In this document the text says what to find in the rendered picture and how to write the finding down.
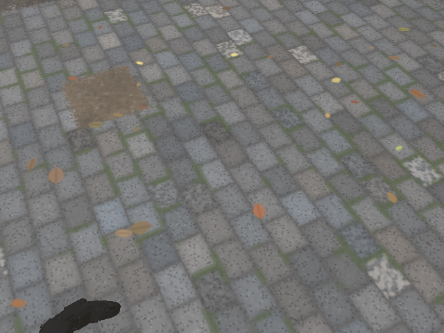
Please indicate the left robot hand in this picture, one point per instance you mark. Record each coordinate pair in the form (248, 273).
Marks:
(79, 314)

